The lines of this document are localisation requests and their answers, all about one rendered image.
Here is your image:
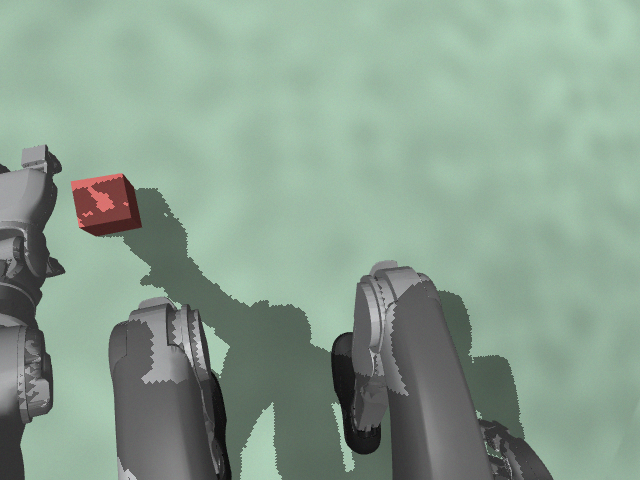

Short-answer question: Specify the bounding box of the left robot foot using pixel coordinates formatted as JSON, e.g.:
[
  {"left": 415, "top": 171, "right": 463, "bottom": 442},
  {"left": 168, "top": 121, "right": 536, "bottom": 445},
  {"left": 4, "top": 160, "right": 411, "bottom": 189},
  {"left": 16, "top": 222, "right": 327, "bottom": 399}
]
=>
[{"left": 209, "top": 371, "right": 232, "bottom": 480}]

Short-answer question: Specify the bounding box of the right robot foot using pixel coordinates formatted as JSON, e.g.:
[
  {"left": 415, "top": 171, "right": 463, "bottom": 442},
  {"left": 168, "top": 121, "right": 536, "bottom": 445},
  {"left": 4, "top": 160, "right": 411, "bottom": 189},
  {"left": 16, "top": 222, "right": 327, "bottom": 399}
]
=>
[{"left": 331, "top": 332, "right": 381, "bottom": 455}]

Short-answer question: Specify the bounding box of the left robot arm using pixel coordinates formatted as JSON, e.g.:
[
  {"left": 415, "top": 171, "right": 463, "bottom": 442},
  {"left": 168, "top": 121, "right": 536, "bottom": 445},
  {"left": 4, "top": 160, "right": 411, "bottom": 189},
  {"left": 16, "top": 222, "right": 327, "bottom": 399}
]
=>
[{"left": 0, "top": 221, "right": 53, "bottom": 480}]

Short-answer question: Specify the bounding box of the right robot hand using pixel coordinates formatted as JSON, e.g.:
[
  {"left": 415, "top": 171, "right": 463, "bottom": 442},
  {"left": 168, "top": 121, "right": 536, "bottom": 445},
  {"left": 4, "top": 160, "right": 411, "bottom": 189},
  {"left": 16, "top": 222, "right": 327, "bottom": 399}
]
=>
[{"left": 478, "top": 419, "right": 554, "bottom": 480}]

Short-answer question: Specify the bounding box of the cube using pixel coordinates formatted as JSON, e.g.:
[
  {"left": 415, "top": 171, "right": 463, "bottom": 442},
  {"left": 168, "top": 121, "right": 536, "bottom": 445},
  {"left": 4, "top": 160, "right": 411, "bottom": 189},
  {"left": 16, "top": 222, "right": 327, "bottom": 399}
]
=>
[{"left": 71, "top": 173, "right": 142, "bottom": 236}]

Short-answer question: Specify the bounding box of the left robot hand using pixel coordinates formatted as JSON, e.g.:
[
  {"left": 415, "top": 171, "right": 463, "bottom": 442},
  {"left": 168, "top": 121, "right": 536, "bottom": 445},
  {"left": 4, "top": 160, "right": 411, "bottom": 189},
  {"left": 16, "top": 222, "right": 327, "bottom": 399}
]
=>
[{"left": 0, "top": 144, "right": 66, "bottom": 278}]

